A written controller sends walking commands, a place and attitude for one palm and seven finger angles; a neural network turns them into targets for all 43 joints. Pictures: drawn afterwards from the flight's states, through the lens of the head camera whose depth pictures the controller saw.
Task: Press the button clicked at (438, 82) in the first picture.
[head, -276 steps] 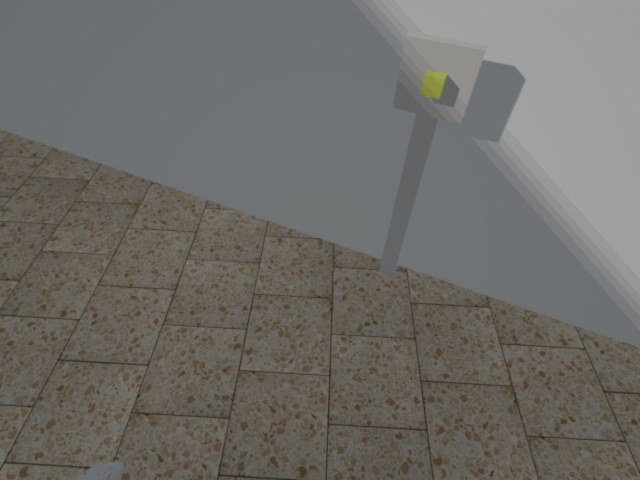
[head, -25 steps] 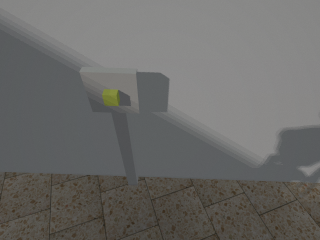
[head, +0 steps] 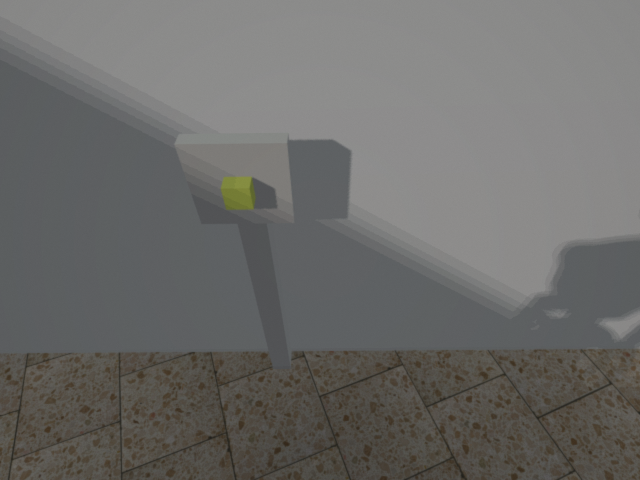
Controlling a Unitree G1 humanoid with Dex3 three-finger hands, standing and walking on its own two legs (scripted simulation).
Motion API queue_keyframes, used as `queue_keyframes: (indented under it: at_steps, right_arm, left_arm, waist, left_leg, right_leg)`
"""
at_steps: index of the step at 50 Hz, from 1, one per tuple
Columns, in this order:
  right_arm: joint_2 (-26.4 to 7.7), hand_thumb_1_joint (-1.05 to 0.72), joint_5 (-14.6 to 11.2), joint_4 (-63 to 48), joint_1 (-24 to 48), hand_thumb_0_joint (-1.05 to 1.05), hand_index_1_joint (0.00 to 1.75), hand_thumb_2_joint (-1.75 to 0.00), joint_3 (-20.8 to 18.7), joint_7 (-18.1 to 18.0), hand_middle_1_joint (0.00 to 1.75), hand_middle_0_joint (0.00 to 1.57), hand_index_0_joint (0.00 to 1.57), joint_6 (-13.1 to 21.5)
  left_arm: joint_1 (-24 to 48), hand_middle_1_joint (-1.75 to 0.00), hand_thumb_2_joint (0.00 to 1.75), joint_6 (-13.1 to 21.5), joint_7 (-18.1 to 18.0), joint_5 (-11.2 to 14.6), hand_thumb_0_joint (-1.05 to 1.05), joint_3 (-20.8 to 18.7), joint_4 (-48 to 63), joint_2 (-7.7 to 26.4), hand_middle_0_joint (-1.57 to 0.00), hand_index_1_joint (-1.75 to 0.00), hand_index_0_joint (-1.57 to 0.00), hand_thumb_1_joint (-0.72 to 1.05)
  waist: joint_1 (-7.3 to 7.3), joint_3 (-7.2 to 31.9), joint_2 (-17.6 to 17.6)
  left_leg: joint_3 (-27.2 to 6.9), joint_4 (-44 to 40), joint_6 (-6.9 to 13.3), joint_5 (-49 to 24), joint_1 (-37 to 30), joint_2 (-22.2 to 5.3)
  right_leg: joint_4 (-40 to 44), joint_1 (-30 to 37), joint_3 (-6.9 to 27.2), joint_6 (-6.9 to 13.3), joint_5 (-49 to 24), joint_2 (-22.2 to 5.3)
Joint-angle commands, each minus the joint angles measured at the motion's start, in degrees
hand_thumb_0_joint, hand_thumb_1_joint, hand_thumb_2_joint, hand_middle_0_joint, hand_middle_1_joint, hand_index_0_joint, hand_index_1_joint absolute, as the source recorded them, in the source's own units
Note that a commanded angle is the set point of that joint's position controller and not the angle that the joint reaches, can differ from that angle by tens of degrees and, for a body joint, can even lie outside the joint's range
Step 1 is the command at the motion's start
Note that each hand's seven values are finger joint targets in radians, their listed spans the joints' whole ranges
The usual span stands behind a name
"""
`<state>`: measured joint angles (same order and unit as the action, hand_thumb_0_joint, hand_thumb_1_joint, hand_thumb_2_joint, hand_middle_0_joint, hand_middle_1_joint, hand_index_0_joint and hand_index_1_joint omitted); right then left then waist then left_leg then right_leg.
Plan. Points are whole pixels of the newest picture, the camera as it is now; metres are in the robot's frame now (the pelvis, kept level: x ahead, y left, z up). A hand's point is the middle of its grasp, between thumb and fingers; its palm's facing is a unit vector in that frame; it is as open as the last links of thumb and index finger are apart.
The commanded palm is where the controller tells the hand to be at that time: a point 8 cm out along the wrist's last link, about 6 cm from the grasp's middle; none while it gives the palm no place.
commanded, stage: look again from close up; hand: left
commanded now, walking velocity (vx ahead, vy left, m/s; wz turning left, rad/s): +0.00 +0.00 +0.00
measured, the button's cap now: (239, 192) +0.56 +0.18 +0.04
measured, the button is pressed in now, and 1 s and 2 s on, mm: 0 0 0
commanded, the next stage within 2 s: shuffle to correct the standing spot in 0.02 s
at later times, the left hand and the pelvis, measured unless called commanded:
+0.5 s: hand out of the picture +0.01 +0.13 -0.19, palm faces +0.07 -0.98 -0.16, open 7.4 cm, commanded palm none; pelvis +0.06 -0.03 -0.01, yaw +1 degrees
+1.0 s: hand out of the picture +0.11 +0.16 -0.17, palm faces +0.03 -0.96 -0.28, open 7.4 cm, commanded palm none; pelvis +0.06 -0.04 -0.01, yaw +0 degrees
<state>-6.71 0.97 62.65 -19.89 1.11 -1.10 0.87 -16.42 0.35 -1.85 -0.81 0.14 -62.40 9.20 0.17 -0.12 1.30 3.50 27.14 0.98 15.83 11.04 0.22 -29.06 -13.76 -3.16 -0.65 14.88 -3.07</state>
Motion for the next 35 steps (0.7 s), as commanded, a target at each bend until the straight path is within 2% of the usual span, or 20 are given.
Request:
queue_keyframes:
  at_steps: [1,4,6,9,11,14,16,18,19,21,22,23,24,25,26,27,28,29,31,35]
  right_arm:
    - [-6.32,-0.90,-0.11,-1.41,-2.74,0.00,0.30,-0.90,-0.95,-0.61,0.30,0.20,0.20,1.47]
    - [-6.08,-0.90,-0.20,-0.74,-2.80,0.00,0.30,-0.90,-0.90,-0.75,0.30,0.20,0.20,1.40]
    - [-6.01,-0.90,-0.22,-0.37,-2.29,0.00,0.30,-0.90,-0.88,-0.80,0.30,0.20,0.20,1.39]
    - [-6.29,-0.90,0.09,0.21,-2.62,0.00,0.30,-0.90,-1.15,-0.76,0.30,0.20,0.20,0.94]
    - [-6.74,-0.90,0.26,-0.07,-2.32,0.00,0.30,-0.90,-1.63,-0.65,0.30,0.20,0.20,0.73]
    - [-7.22,-0.90,0.37,-0.45,-2.18,0.00,0.30,-0.90,-2.21,-0.67,0.30,0.20,0.20,0.62]
    - [-7.29,-0.90,0.37,-0.90,-2.00,0.00,0.30,-0.90,-2.48,-0.78,0.30,0.20,0.20,0.92]
    - [-6.38,-0.90,0.35,-1.40,-1.51,0.00,0.30,-0.90,-2.38,-0.88,0.30,0.20,0.20,1.26]
    - [-5.53,-0.90,0.36,-1.67,-1.34,0.00,0.30,-0.90,-2.29,-0.92,0.30,0.20,0.20,1.24]
    - [-3.68,-0.90,0.32,-2.57,0.38,0.00,0.30,-0.90,-2.07,-0.81,0.30,0.20,0.20,1.39]
    - [-3.30,-0.90,0.33,-3.25,2.19,0.00,0.30,-0.90,-1.85,-0.81,0.30,0.20,0.20,1.37]
    - [-2.64,-0.90,0.17,-3.47,3.52,0.00,0.30,-0.90,-1.69,-0.79,0.30,0.20,0.20,1.40]
    - [-1.99,-0.90,0.00,-2.97,2.81,0.00,0.30,-0.90,-1.42,-0.78,0.30,0.20,0.20,1.44]
    - [-1.62,-0.90,-0.30,-1.46,0.53,0.00,0.30,-0.90,-1.13,-0.88,0.30,0.20,0.20,1.53]
    - [-2.39,-0.90,-0.45,0.35,-2.40,0.00,0.30,-0.90,-1.07,-1.00,0.30,0.20,0.20,1.72]
    - [-4.98,-0.90,-0.17,1.61,-3.62,0.00,0.30,-0.90,-1.27,-1.43,0.30,0.20,0.20,1.95]
    - [-6.12,-0.90,-0.41,1.86,-3.34,0.00,0.30,-0.90,-1.46,-1.78,0.30,0.20,0.20,1.83]
    - [-6.67,-0.90,-0.68,1.81,-2.21,0.00,0.30,-0.90,-1.53,-2.09,0.30,0.20,0.20,1.58]
    - [-7.11,-0.90,-0.84,0.98,-1.49,0.00,0.30,-0.90,-1.98,-2.47,0.30,0.20,0.20,1.04]
    - [-7.10,-0.90,-0.72,-1.07,0.15,0.00,0.30,-0.90,-2.87,-2.44,0.30,0.20,0.20,0.31]
  left_arm:
    - [-3.54,-0.30,0.90,0.95,-0.17,0.11,0.00,-0.57,0.90,4.05,-0.20,-0.30,-0.20,0.90]
    - [-3.34,-0.30,0.90,1.07,-0.20,0.07,0.00,-0.64,0.45,4.08,-0.20,-0.30,-0.20,0.90]
    - [-3.55,-0.30,0.90,1.07,-0.23,0.10,0.00,-0.61,0.09,3.92,-0.20,-0.30,-0.20,0.90]
    - [-4.15,-0.30,0.90,0.79,0.04,-0.27,0.00,-0.77,-0.67,3.69,-0.20,-0.30,-0.20,0.90]
    - [-4.31,-0.30,0.90,0.66,0.34,-0.58,0.00,-1.00,-0.41,3.36,-0.20,-0.30,-0.20,0.90]
    - [-5.30,-0.30,0.90,0.71,0.80,-0.83,0.00,-1.28,-0.37,3.06,-0.20,-0.30,-0.20,0.90]
    - [-6.46,-0.30,0.90,1.04,1.03,-0.92,0.00,-1.66,-0.21,3.21,-0.20,-0.30,-0.20,0.90]
    - [-8.47,-0.30,0.90,1.43,1.05,-0.79,0.00,-2.04,-0.79,3.81,-0.20,-0.30,-0.20,0.90]
    - [-9.60,-0.30,0.90,1.55,0.96,-0.79,0.00,-2.30,-1.29,4.39,-0.20,-0.30,-0.20,0.90]
    - [-12.92,-0.30,0.90,1.81,0.69,-0.66,0.00,-3.13,-2.32,6.33,-0.20,-0.30,-0.20,0.90]
    - [-13.67,-0.30,0.90,2.00,0.41,-0.67,0.00,-3.25,-2.50,6.26,-0.20,-0.30,-0.20,0.90]
    - [-12.97,-0.30,0.90,1.99,0.11,-0.85,0.00,-3.03,-2.17,5.70,-0.20,-0.30,-0.20,0.90]
    - [-11.49,-0.30,0.90,2.03,-0.16,-0.90,0.00,-2.89,-1.85,5.06,-0.20,-0.30,-0.20,0.90]
    - [-8.72,-0.30,0.90,1.84,-0.35,-0.61,0.00,-2.52,-1.22,4.65,-0.20,-0.30,-0.20,0.90]
    - [-6.87,-0.30,0.90,1.67,-0.35,-0.11,0.00,-2.05,-0.84,3.46,-0.20,-0.30,-0.20,0.90]
    - [-7.44,-0.30,0.90,1.69,-0.47,0.15,0.00,-1.51,-0.49,1.94,-0.20,-0.30,-0.20,0.90]
    - [-7.02,-0.30,0.90,1.53,-0.81,0.21,0.00,-1.33,-0.58,1.89,-0.20,-0.30,-0.20,0.90]
    - [-7.23,-0.30,0.90,1.34,-1.07,0.26,0.00,-1.39,-0.93,2.38,-0.20,-0.30,-0.20,0.90]
    - [-7.27,-0.30,0.90,1.05,-1.34,0.26,0.00,-1.82,-0.89,3.69,-0.20,-0.30,-0.20,0.90]
    - [-6.45,-0.30,0.90,0.48,-1.48,0.01,0.00,-2.37,0.95,4.49,-0.20,-0.30,-0.20,0.90]
  waist:
    - [-0.69,-3.89,-0.36]
    - [-0.40,-3.61,-1.75]
    - [-0.43,-4.12,-0.59]
    - [-0.15,-3.98,-0.81]
    - [-0.05,-6.17,1.05]
    - [-0.07,-8.04,2.29]
    - [-0.36,-7.59,1.04]
    - [-0.78,-6.26,-2.52]
    - [-0.83,-5.65,-6.21]
    - [-1.85,-5.46,-12.42]
    - [-2.32,-6.00,-11.91]
    - [-2.28,-6.54,-8.48]
    - [-1.25,-5.33,-6.04]
    - [0.38,-4.35,-4.85]
    - [1.31,-2.21,-2.00]
    - [0.55,0.37,2.75]
    - [0.29,0.92,6.84]
    - [0.01,-0.45,8.04]
    - [0.00,-1.07,3.27]
    - [-0.24,0.84,0.50]
  left_leg:
    - [-6.57,-7.68,1.71,-6.31,4.47,-6.11]
    - [-5.89,-6.70,1.46,-8.52,3.14,-6.08]
    - [-5.40,-6.42,1.31,-9.14,2.56,-5.96]
    - [-5.79,-6.36,1.90,0.10,2.33,-6.59]
    - [-6.80,-7.08,2.54,5.36,4.05,-7.32]
    - [-8.04,-7.33,3.53,7.99,4.82,-8.62]
    - [-7.26,-4.56,3.75,4.10,5.11,-8.48]
    - [-3.70,1.13,2.87,0.75,6.14,-6.23]
    - [-1.44,4.97,2.16,0.57,7.88,-4.67]
    - [2.92,14.38,0.74,6.35,14.02,-1.55]
    - [2.20,16.85,0.47,11.21,16.31,-1.90]
    - [1.28,16.70,0.29,12.48,16.04,-2.51]
    - [0.79,12.10,0.10,10.60,12.92,-2.79]
    - [0.25,3.81,-0.04,3.82,6.45,-3.19]
    - [-1.83,-1.61,0.46,-13.66,-1.19,-4.74]
    - [-4.35,0.93,2.00,-32.41,-6.28,-8.77]
    - [-4.65,1.67,3.12,-43.60,-7.22,-10.75]
    - [-4.36,2.68,3.25,-51.10,-8.12,-10.80]
    - [-2.93,3.37,2.10,-51.85,-8.56,-9.49]
    - [-1.70,2.39,1.67,-43.12,-7.32,-8.47]
  right_leg:
    - [3.82,2.37,3.76,2.53,-4.95,-2.41]
    - [3.99,2.66,3.92,2.59,-6.65,-2.50]
    - [4.16,2.12,4.10,2.60,-7.23,-2.72]
    - [3.01,0.87,3.22,3.07,1.77,-1.70]
    - [1.91,-1.33,2.80,3.37,5.82,-0.82]
    - [0.13,-3.19,2.11,3.83,6.89,0.17]
    - [-0.20,-2.45,2.94,4.31,4.12,-0.32]
    - [1.72,-0.03,6.39,5.45,0.65,-2.29]
    - [3.25,2.28,8.54,6.35,-1.61,-3.49]
    - [7.46,6.71,15.63,9.70,-8.61,-9.38]
    - [8.55,7.77,17.83,11.87,-14.57,-11.74]
    - [8.20,7.15,17.41,12.99,-21.10,-12.72]
    - [5.98,7.42,14.74,12.66,-27.53,-11.94]
    - [2.63,5.25,10.38,10.45,-30.62,-9.71]
    - [-1.43,2.45,5.39,6.73,-29.39,-5.08]
    - [-2.17,0.62,2.91,3.72,-22.82,-2.04]
    - [-1.17,1.68,1.48,2.26,-17.05,-1.31]
    - [-0.23,1.52,1.55,2.07,-17.41,-1.21]
    - [-0.09,2.02,1.60,2.24,-23.70,-2.05]
    - [-1.45,3.18,2.65,2.05,-30.33,-3.66]
